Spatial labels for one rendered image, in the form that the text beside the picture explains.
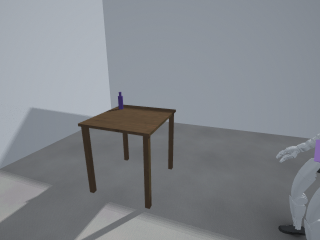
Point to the robot right thigh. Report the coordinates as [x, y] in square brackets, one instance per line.
[304, 178]

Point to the right robot hand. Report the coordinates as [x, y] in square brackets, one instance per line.
[292, 153]

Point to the robot right forearm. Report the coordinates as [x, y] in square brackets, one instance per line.
[309, 144]

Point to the table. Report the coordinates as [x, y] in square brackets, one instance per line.
[135, 120]

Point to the left robot shin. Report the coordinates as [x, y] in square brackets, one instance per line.
[312, 232]

